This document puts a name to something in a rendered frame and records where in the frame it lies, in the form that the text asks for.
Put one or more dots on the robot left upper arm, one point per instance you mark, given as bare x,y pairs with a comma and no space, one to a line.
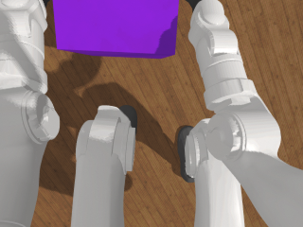
28,120

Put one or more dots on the left robot forearm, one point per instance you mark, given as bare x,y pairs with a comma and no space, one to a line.
22,46

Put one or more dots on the robot right upper arm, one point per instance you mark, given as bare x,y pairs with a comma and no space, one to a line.
247,142

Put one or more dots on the right robot forearm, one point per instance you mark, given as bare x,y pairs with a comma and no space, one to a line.
217,53

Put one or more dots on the carton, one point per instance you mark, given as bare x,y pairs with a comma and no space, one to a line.
145,29

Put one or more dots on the robot left foot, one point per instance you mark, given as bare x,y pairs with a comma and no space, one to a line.
131,114

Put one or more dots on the right robot thigh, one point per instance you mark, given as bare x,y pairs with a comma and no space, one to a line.
217,191

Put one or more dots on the right robot hand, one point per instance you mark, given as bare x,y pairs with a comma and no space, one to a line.
193,3

